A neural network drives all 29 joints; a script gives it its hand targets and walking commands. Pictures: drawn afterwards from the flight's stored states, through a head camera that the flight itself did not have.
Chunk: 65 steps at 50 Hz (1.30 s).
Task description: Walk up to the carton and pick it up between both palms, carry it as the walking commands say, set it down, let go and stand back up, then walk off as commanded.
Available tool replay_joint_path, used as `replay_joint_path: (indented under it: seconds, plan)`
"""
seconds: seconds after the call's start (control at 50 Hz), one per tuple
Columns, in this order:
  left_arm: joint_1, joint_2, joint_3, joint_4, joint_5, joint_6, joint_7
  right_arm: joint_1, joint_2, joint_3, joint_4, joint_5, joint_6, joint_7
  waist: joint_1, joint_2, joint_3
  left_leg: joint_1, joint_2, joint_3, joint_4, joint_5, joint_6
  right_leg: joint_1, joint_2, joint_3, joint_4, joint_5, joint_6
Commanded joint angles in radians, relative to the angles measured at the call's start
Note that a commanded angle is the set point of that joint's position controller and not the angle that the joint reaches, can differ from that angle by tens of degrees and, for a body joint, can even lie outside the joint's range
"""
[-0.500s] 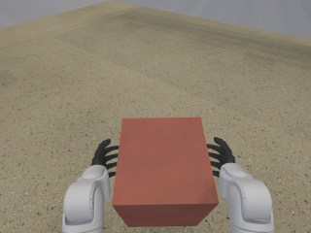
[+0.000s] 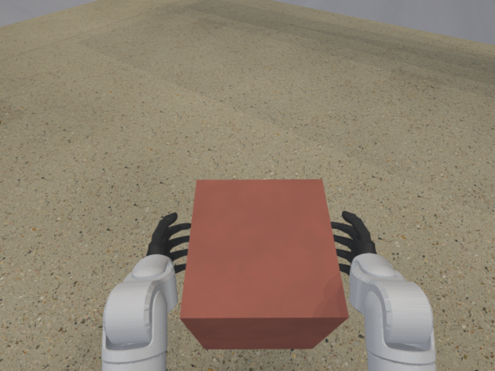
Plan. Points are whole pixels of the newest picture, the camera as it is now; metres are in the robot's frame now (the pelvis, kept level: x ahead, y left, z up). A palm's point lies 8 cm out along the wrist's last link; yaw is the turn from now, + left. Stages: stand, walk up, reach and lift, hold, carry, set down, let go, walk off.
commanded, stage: carry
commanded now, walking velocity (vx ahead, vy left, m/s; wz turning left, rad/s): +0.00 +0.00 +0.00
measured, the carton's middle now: (258, 271) +0.29 +0.00 +0.00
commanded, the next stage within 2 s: hold in 1.72 s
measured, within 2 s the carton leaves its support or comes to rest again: neither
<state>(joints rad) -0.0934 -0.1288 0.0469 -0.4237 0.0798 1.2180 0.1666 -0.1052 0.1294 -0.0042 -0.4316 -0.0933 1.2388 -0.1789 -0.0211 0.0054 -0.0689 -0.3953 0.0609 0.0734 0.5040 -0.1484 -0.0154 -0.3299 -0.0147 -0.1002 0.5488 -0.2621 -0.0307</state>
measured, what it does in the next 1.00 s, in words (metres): stands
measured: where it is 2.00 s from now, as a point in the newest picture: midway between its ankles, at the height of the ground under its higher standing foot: outside the picture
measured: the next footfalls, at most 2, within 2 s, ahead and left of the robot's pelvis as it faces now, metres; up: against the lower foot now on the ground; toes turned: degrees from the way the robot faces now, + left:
none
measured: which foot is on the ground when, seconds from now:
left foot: down 0.00-1.00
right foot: down 0.00-1.00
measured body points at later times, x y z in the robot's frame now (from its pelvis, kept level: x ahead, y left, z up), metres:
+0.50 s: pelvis +0.02 +0.00 +0.00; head +0.01 +0.00 +0.45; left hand +0.30 +0.15 +0.07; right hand +0.30 -0.14 +0.08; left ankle +0.07 +0.13 -0.73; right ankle +0.02 -0.10 -0.73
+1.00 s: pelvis +0.03 -0.01 +0.00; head +0.03 -0.01 +0.45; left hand +0.33 +0.14 +0.05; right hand +0.32 -0.15 +0.05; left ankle +0.07 +0.13 -0.73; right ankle +0.02 -0.10 -0.73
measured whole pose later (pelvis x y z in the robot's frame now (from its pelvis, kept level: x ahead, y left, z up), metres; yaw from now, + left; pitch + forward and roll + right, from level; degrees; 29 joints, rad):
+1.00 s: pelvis +0.03 -0.01 +0.00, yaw +0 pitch +2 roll +0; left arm -0.16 -0.13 0.10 -0.06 0.12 0.89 0.15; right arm -0.16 0.13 -0.05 -0.07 -0.14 0.90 -0.16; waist -0.01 0.02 -0.06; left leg -0.35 0.07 0.07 0.54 -0.22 -0.03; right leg -0.26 -0.01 -0.11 0.55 -0.32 -0.04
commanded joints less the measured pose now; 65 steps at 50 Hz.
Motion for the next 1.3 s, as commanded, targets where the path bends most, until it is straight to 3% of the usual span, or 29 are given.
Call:
replay_joint_path:
  seconds: [0.0, 0.08, 0.1, 0.18, 0.24, 0.26, 0.28, 0.32, 0.34, 0.36, 0.38, 0.4, 0.42, 0.44, 0.52, 0.54, 0.62, 0.68, 0.7, 0.76, 0.8, 0.88, 0.92, 0.96, 0.98, 1.04, 1.08, 1.18, 1.28]
  plan:
    - [-0.353, -0.869, -0.586, -0.110, -0.303, -0.028, -0.149, -0.340, 0.845, 0.530, -0.089, 0.315, -0.044, 0.173, 0.013, 0.019, -0.281, 0.121, 0.073, -0.076, -0.043, 0.113, 0.014, 0.098, -0.129, 0.101, -0.078, 0.151, -0.014]
    - [-0.398, -0.871, -0.588, -0.137, -0.309, -0.036, -0.154, -0.392, 0.850, 0.539, -0.117, 0.322, -0.051, 0.178, 0.012, -0.003, -0.263, 0.137, 0.074, -0.071, -0.044, 0.065, 0.012, 0.078, -0.126, 0.105, -0.095, 0.109, -0.011]
    - [-0.348, -0.803, -0.515, 0.012, -0.259, -0.038, -0.152, -0.372, 0.780, 0.473, 0.011, 0.279, -0.057, 0.176, 0.012, 0.003, -0.248, 0.143, 0.070, -0.079, -0.047, 0.051, 0.023, 0.051, -0.118, 0.103, -0.100, 0.093, -0.011]
    - [-0.429, -0.903, -0.606, -0.147, -0.332, -0.053, -0.156, -0.405, 0.875, 0.536, -0.121, 0.323, -0.072, 0.177, 0.011, -0.001, -0.256, 0.123, 0.062, -0.075, -0.058, 0.016, 0.019, 0.074, -0.131, 0.103, -0.107, 0.068, -0.008]
    - [-0.391, -0.770, -0.449, 0.153, -0.218, -0.098, -0.164, -0.395, 0.729, 0.380, 0.153, 0.200, -0.121, 0.178, 0.010, -0.001, -0.218, 0.154, 0.075, -0.078, -0.056, 0.055, 0.028, 0.041, -0.113, 0.090, -0.102, 0.095, -0.006]
    - [-0.415, -0.896, -0.593, -0.120, -0.334, -0.095, -0.164, -0.406, 0.864, 0.520, -0.106, 0.302, -0.118, 0.172, 0.008, -0.040, -0.214, 0.142, 0.076, -0.072, -0.059, 0.062, 0.025, 0.060, -0.123, 0.085, -0.105, 0.114, -0.002]
    - [-0.480, -0.944, -0.636, -0.179, -0.367, -0.092, -0.168, -0.429, 0.921, 0.546, -0.124, 0.321, -0.110, 0.175, 0.008, -0.005, -0.221, 0.144, 0.076, -0.071, -0.048, 0.075, 0.018, 0.067, -0.126, 0.090, -0.111, 0.116, 0.006]
    - [-0.356, -0.896, -0.565, -0.029, -0.306, -0.078, -0.161, -0.372, 0.858, 0.516, -0.045, 0.291, -0.099, 0.170, 0.011, -0.046, -0.296, 0.181, 0.076, -0.068, -0.016, 0.129, 0.021, 0.091, -0.127, 0.092, -0.102, 0.191, -0.001]
    - [-0.330, -0.667, -0.354, 0.321, -0.157, -0.119, -0.165, -0.325, 0.625, 0.301, 0.300, 0.140, -0.137, 0.173, 0.010, -0.025, -0.278, 0.168, 0.064, -0.052, -0.013, 0.110, 0.017, 0.078, -0.130, 0.097, -0.103, 0.192, -0.007]
    - [-0.372, -0.882, -0.571, -0.030, -0.297, -0.111, -0.162, -0.398, 0.855, 0.537, -0.051, 0.298, -0.127, 0.176, 0.011, -0.021, -0.252, 0.148, 0.069, -0.058, -0.021, 0.113, 0.013, 0.089, -0.135, 0.092, -0.104, 0.206, -0.014]
    - [-0.432, -0.878, -0.570, -0.101, -0.314, -0.118, -0.169, -0.436, 0.849, 0.529, -0.107, 0.304, -0.134, 0.180, 0.008, -0.027, -0.249, 0.164, 0.068, -0.056, -0.039, 0.077, 0.019, 0.087, -0.128, 0.094, -0.104, 0.154, -0.008]
    - [-0.418, -0.782, -0.447, 0.148, -0.216, -0.133, -0.171, -0.437, 0.758, 0.402, 0.149, 0.219, -0.158, 0.185, 0.011, 0.010, -0.248, 0.163, 0.076, -0.068, -0.040, 0.099, 0.025, 0.102, -0.121, 0.079, -0.092, 0.158, -0.007]
    - [-0.441, -0.783, -0.462, 0.121, -0.223, -0.150, -0.167, -0.412, 0.747, 0.378, 0.144, 0.206, -0.172, 0.186, 0.013, 0.050, -0.252, 0.172, 0.074, -0.070, -0.041, 0.116, 0.031, 0.077, -0.119, 0.088, -0.090, 0.158, -0.013]
    - [-0.430, -0.838, -0.512, 0.013, -0.264, -0.155, -0.167, -0.427, 0.830, 0.464, 0.034, 0.268, -0.176, 0.188, 0.010, -0.008, -0.226, 0.156, 0.082, -0.087, -0.044, 0.106, 0.030, 0.086, -0.110, 0.075, -0.094, 0.118, -0.002]
    - [-0.418, -0.774, -0.425, 0.159, -0.220, -0.191, -0.168, -0.428, 0.746, 0.373, 0.159, 0.217, -0.214, 0.189, 0.011, 0.018, -0.241, 0.174, 0.063, -0.076, -0.046, 0.067, 0.028, 0.057, -0.108, 0.090, -0.115, 0.084, -0.010]
    - [-0.450, -0.844, -0.499, 0.038, -0.263, -0.194, -0.164, -0.448, 0.820, 0.448, 0.042, 0.261, -0.216, 0.189, 0.008, 0.018, -0.242, 0.185, 0.069, -0.067, -0.036, 0.078, 0.035, 0.063, -0.121, 0.083, -0.115, 0.115, -0.005]
    - [-0.419, -0.730, -0.367, 0.290, -0.169, -0.252, -0.174, -0.426, 0.716, 0.322, 0.290, 0.170, -0.277, 0.196, 0.011, 0.017, -0.257, 0.185, 0.075, -0.079, -0.047, 0.097, 0.037, 0.100, -0.111, 0.080, -0.104, 0.134, -0.014]
    - [-0.491, -0.828, -0.464, 0.078, -0.263, -0.311, -0.181, -0.445, 0.834, 0.418, 0.133, 0.248, -0.323, 0.205, 0.009, -0.025, -0.274, 0.218, 0.081, -0.079, -0.038, 0.107, 0.032, 0.094, -0.106, 0.071, -0.109, 0.138, -0.010]
    - [-0.444, -0.768, -0.385, 0.246, -0.203, -0.315, -0.189, -0.438, 0.756, 0.353, 0.247, 0.192, -0.335, 0.205, 0.007, -0.021, -0.266, 0.211, 0.069, -0.063, -0.038, 0.069, 0.037, 0.079, -0.105, 0.078, -0.118, 0.113, -0.012]
    - [-0.451, -0.797, -0.449, 0.101, -0.252, -0.317, -0.172, -0.423, 0.781, 0.397, 0.117, 0.236, -0.341, 0.191, 0.006, 0.044, -0.278, 0.210, 0.073, -0.058, -0.018, 0.150, 0.032, 0.104, -0.112, 0.082, -0.096, 0.206, -0.016]
    - [-0.379, -0.721, -0.369, 0.288, -0.174, -0.336, -0.182, -0.371, 0.697, 0.326, 0.287, 0.162, -0.363, 0.203, 0.008, 0.035, -0.330, 0.234, 0.076, -0.059, -0.009, 0.187, 0.034, 0.133, -0.109, 0.071, -0.076, 0.230, -0.018]
    - [-0.491, -0.782, -0.447, 0.119, -0.236, -0.353, -0.186, -0.433, 0.776, 0.389, 0.166, 0.212, -0.371, 0.205, 0.005, 0.010, -0.275, 0.206, 0.076, -0.043, 0.005, 0.183, 0.031, 0.113, -0.116, 0.073, -0.085, 0.290, -0.014]
    - [-0.388, -0.736, -0.384, 0.308, -0.167, -0.350, -0.196, -0.364, 0.712, 0.345, 0.298, 0.144, -0.374, 0.211, 0.006, -0.016, -0.264, 0.196, 0.076, -0.050, 0.018, 0.188, 0.044, 0.124, -0.111, 0.066, -0.090, 0.293, -0.011]
    - [-0.426, -0.776, -0.428, 0.190, -0.215, -0.370, -0.205, -0.442, 0.751, 0.407, 0.151, 0.202, -0.395, 0.214, 0.011, -0.049, -0.306, 0.203, 0.078, -0.054, 0.032, 0.247, 0.042, 0.167, -0.117, 0.065, -0.063, 0.384, -0.015]
    - [-0.424, -0.748, -0.405, 0.261, -0.194, -0.369, -0.208, -0.407, 0.745, 0.363, 0.270, 0.176, -0.391, 0.220, 0.008, -0.029, -0.301, 0.196, 0.074, -0.045, 0.028, 0.251, 0.032, 0.169, -0.117, 0.057, -0.062, 0.393, -0.011]
    - [-0.458, -0.755, -0.421, 0.177, -0.210, -0.370, -0.192, -0.392, 0.744, 0.367, 0.223, 0.195, -0.381, 0.218, 0.006, 0.048, -0.270, 0.187, 0.063, -0.045, -0.013, 0.127, 0.032, 0.093, -0.108, 0.083, -0.089, 0.175, -0.024]
    - [-0.441, -0.734, -0.365, 0.326, -0.155, -0.364, -0.202, -0.466, 0.721, 0.347, 0.303, 0.165, -0.390, 0.222, 0.008, -0.012, -0.224, 0.172, 0.081, -0.057, -0.018, 0.077, 0.042, 0.089, -0.101, 0.069, -0.115, 0.116, -0.020]
    - [-0.487, -0.779, -0.428, 0.229, -0.211, -0.397, -0.212, -0.437, 0.781, 0.373, 0.281, 0.196, -0.413, 0.235, 0.007, 0.022, -0.267, 0.177, 0.070, -0.044, 0.001, 0.137, 0.033, 0.122, -0.112, 0.082, -0.103, 0.242, -0.021]
    - [-0.477, -0.744, -0.379, 0.255, -0.195, -0.407, -0.204, -0.445, 0.754, 0.351, 0.297, 0.192, -0.419, 0.227, 0.005, -0.019, -0.268, 0.189, 0.077, -0.053, 0.000, 0.103, 0.040, 0.122, -0.106, 0.078, -0.123, 0.172, -0.021]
